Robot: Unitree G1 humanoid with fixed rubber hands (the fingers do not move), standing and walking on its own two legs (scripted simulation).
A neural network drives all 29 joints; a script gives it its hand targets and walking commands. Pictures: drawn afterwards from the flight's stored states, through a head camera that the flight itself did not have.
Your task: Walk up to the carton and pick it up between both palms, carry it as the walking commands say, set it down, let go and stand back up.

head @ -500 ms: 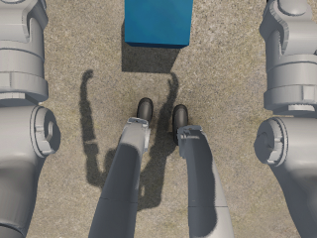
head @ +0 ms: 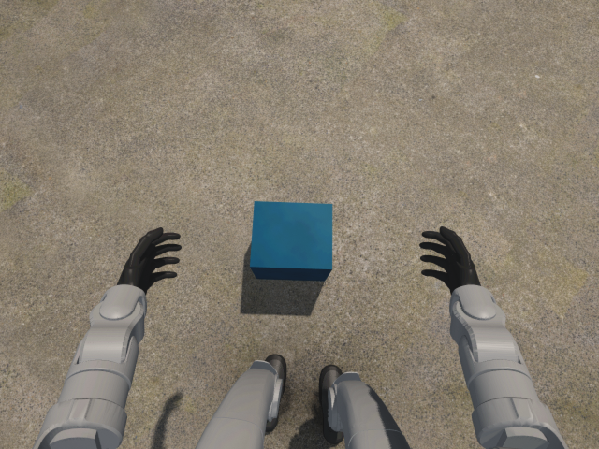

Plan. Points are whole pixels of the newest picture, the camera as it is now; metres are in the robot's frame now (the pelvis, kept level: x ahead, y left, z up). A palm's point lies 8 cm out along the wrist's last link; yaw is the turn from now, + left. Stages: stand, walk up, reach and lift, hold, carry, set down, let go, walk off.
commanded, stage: let go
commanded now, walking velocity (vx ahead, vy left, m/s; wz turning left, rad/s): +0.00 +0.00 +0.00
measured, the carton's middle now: (292, 243) +0.50 +0.04 -0.64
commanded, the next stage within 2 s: stand in 0.78 s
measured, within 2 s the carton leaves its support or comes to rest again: neither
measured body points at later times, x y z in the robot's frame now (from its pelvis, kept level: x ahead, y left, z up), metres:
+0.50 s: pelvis +0.03 -0.02 +0.03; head +0.06 -0.01 +0.48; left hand +0.20 +0.21 -0.06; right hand +0.20 -0.25 -0.05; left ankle +0.04 +0.07 -0.71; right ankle +0.02 -0.11 -0.71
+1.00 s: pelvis +0.07 -0.02 +0.03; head +0.02 -0.01 +0.47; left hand +0.20 +0.26 -0.06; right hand +0.19 -0.30 -0.06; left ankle +0.04 +0.07 -0.71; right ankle +0.02 -0.11 -0.71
